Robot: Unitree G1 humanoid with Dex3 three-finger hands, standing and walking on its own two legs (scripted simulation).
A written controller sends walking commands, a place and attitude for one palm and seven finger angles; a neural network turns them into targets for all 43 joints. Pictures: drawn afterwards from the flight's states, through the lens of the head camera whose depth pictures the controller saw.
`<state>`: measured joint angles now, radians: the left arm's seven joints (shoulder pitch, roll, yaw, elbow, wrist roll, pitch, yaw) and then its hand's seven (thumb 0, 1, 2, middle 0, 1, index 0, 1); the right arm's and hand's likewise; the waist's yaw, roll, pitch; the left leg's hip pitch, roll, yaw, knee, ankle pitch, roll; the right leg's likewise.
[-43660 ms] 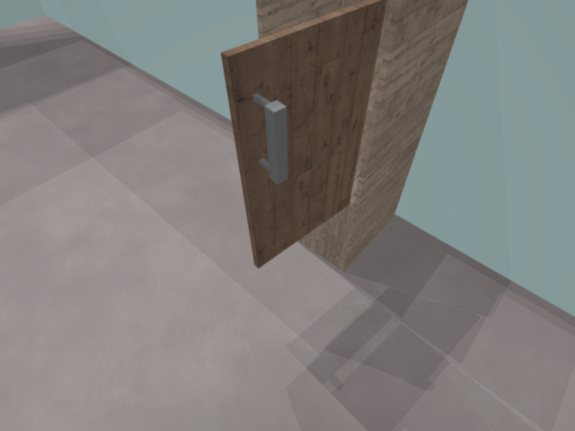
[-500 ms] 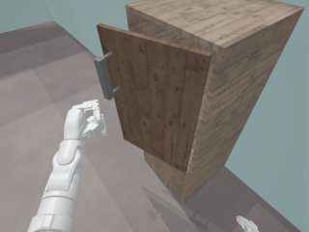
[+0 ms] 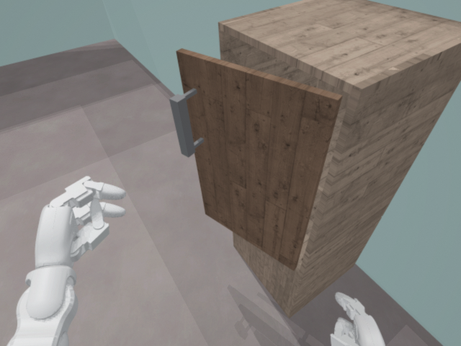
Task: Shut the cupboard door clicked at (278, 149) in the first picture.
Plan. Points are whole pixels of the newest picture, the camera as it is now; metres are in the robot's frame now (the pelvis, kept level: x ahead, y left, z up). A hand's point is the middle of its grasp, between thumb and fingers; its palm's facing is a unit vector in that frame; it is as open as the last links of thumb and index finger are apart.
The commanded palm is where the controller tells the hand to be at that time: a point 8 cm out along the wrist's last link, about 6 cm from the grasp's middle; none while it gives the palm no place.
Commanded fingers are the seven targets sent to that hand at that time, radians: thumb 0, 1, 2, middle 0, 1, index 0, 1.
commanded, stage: draw the hand back to the body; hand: left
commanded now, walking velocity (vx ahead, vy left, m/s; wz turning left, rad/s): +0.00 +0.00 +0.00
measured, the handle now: (190, 123) +0.58 +0.16 +0.09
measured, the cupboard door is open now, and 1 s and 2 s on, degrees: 18 18 18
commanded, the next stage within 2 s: step back with the hand held close in 0.66 s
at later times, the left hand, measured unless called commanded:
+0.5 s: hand (42, 260) +0.18 +0.27 +0.15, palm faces +0.48 -0.78 -0.40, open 7.2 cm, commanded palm +0.13 +0.30 +0.17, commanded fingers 0.00 0.90 0.90 -0.20 -0.30 -0.20 -0.30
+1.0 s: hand (48, 254) +0.19 +0.27 +0.15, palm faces +0.40 -0.79 -0.47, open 7.4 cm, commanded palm +0.13 +0.30 +0.17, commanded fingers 0.00 0.90 0.90 -0.20 -0.30 -0.20 -0.30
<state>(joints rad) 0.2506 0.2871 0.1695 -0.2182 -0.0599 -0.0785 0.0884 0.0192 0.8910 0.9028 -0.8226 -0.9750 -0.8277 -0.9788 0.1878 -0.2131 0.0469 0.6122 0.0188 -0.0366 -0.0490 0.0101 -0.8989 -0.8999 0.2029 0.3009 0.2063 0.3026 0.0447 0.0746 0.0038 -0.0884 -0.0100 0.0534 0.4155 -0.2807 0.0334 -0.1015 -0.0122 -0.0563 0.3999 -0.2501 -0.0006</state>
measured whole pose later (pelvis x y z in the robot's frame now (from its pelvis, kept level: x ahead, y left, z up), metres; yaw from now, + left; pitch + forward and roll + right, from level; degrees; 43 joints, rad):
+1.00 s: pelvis -0.01 +0.01 +0.00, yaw -1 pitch +0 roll -1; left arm 0.51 0.37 0.38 -0.38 -0.06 -0.17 0.11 0.02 0.89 0.90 -0.21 -0.30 -0.21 -0.31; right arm 0.19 -0.25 -0.01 0.60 0.02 0.00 -0.07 0.01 -0.90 -0.90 0.20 0.30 0.21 0.30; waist 0.02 0.07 0.01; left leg -0.19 0.00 0.07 0.49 -0.29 0.04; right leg -0.20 -0.01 -0.04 0.45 -0.24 0.01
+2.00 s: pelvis -0.10 +0.02 -0.02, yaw +2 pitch +2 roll -3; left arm 0.52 0.46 0.50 -0.53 -0.03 -0.30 0.12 0.02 0.88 0.90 -0.21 -0.30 -0.22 -0.31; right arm 0.23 -0.20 -0.01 0.59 -0.01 -0.07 -0.07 0.01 -0.90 -0.90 0.20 0.30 0.21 0.30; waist -0.02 -0.01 0.02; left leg -0.47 0.00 0.02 0.67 -0.24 0.07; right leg -0.38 0.06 0.05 0.66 -0.25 0.02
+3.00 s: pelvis -0.26 +0.03 -0.01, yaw -4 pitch -1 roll -1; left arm 0.48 0.38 0.42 -0.36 -0.05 -0.19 0.16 0.01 0.88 0.90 -0.21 -0.30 -0.22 -0.31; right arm 0.33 -0.26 -0.01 0.71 0.02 -0.05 -0.09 0.01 -0.90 -0.90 0.20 0.30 0.21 0.30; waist -0.01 -0.02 -0.11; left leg -0.34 -0.03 0.01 0.58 -0.22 0.06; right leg -0.08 -0.01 0.01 0.49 -0.40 0.02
